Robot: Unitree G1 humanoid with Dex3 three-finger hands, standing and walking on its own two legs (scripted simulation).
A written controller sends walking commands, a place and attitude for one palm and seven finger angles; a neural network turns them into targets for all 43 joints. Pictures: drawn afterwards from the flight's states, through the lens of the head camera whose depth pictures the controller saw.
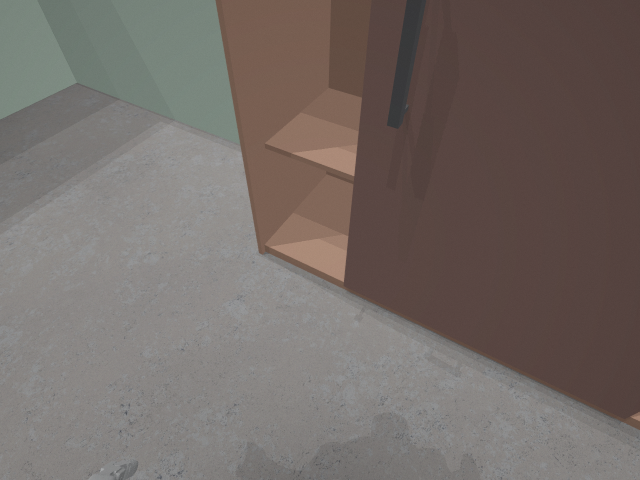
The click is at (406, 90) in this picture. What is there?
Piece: wardrobe's sliding door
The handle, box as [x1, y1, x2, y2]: [387, 0, 425, 128]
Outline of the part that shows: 425,0 407,0 387,122 387,125 396,128 401,124 403,114 407,110 408,106 405,103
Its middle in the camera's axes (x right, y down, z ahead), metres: +0.17 -0.36 +0.70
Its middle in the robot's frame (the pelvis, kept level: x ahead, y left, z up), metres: +0.80 -0.12 +0.19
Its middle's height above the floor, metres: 0.96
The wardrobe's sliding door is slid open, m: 0.37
